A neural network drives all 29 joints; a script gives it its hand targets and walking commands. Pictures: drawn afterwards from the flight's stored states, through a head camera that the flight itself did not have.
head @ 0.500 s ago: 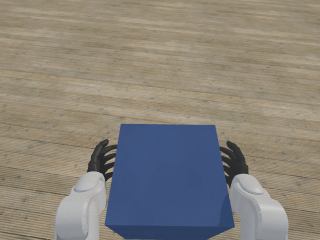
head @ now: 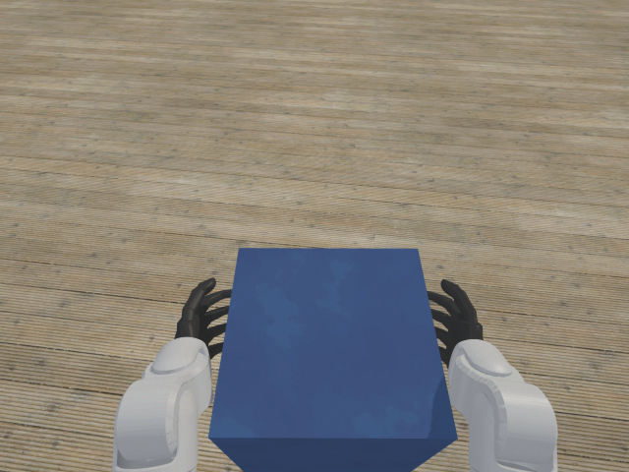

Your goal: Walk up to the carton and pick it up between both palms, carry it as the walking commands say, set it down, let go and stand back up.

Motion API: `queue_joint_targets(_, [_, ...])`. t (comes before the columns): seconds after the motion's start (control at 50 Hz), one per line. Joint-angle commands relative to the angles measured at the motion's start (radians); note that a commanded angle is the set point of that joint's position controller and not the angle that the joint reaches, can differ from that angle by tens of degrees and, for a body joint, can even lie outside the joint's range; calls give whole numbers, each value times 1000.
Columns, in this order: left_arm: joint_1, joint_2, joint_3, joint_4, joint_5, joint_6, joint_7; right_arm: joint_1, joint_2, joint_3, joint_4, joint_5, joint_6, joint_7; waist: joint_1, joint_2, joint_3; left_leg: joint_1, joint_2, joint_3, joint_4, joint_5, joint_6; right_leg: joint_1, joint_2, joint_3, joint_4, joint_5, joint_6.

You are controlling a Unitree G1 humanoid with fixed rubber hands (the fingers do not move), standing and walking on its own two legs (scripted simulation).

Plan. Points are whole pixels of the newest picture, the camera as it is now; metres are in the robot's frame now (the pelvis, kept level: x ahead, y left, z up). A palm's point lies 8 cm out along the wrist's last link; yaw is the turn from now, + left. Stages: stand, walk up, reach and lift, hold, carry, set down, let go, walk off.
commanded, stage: carry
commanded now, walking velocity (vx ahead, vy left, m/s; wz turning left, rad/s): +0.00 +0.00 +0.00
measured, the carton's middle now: (326, 370) +0.25 +0.00 +0.02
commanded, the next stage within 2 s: none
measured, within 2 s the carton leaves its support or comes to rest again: neither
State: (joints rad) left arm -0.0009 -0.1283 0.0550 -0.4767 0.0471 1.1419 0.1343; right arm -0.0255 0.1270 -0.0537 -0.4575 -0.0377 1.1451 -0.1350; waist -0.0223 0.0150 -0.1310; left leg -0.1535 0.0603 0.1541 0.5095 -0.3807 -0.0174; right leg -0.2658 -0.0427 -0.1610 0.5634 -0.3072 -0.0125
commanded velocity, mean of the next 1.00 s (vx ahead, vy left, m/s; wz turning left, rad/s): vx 0.00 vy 0.00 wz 0.00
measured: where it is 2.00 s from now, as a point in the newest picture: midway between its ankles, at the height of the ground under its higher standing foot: outside the picture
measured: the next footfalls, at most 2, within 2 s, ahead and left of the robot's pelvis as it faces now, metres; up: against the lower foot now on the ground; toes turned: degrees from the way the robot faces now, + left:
none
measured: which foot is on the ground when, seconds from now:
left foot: down 0.00-1.00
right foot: down 0.00-1.00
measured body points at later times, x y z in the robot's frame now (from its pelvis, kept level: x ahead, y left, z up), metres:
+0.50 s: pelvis -0.05 -0.02 +0.00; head -0.08 -0.03 +0.45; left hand +0.20 +0.13 +0.09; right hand +0.20 -0.18 +0.09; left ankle -0.11 +0.10 -0.74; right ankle -0.05 -0.11 -0.74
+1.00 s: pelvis -0.08 -0.03 +0.00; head -0.09 -0.04 +0.45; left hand +0.18 +0.12 +0.09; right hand +0.18 -0.18 +0.08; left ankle -0.11 +0.10 -0.74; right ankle -0.05 -0.11 -0.74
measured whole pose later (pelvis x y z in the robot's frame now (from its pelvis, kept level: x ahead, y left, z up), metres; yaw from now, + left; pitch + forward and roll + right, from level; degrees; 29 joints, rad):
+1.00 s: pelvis -0.08 -0.03 +0.00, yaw +1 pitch +3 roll +0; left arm -0.03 -0.13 0.07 -0.42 0.05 1.13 0.12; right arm -0.05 0.13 -0.06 -0.41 -0.06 1.14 -0.14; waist -0.02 0.01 -0.10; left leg -0.24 0.08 0.13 0.48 -0.28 -0.03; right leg -0.32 -0.02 -0.19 0.48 -0.22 -0.07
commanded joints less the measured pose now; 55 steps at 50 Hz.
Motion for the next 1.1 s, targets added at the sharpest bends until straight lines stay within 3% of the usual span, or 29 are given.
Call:
queue_joint_targets(0.0, [-338,-721,-568,-60,-226,-12,-93,-339,704,577,-69,233,-17,102,0,24,-161,70,96,-60,-29,734,4,81,-76,56,19,554,-30])
queue_joint_targets(0.02, [-335,-718,-564,-54,-224,-14,-93,-337,703,574,-62,229,-19,101,0,29,-165,75,106,-64,-22,752,8,78,-75,57,12,510,-30])
queue_joint_targets(0.06, [-340,-736,-581,-87,-236,-14,-94,-335,725,594,-90,237,-20,99,-1,25,-173,58,107,-69,7,720,16,94,-89,70,0,548,-37])
queue_joint_targets(0.12, [-340,-714,-554,-46,-223,-17,-97,-328,704,575,-51,221,-23,99,-5,-6,-174,11,87,-79,6,526,15,113,-119,94,-11,644,-52])
queue_joint_targets(0.2, [-355,-743,-583,-104,-239,-14,-97,-349,735,608,-109,242,-18,98,-4,-19,-145,-5,88,-90,-35,382,18,88,-119,106,-58,502,-55])
queue_joint_targets(0.26, [-345,-713,-564,-70,-222,-9,-95,-337,703,587,-78,224,-13,94,-5,-20,-121,-15,91,-97,-62,318,19,73,-118,112,-93,405,-53])
queue_joint_targets(0.38, [-358,-709,-558,-60,-219,-2,-93,-346,700,581,-70,219,-4,90,-3,-20,-88,-42,92,-103,-100,213,16,58,-122,123,-141,312,-49])
queue_joint_targets(0.74, [-375,-718,-549,-55,-220,6,-95,-363,715,580,-74,220,4,90,3,-23,-108,-69,86,-106,-97,176,14,61,-124,138,-173,280,-52])
queue_joint_targets(1.08, [-401,-725,-525,15,-202,-41,-114,-386,724,555,2,194,-41,107,9,-21,-129,-86,84,-110,-85,185,12,56,-122,144,-167,277,-53])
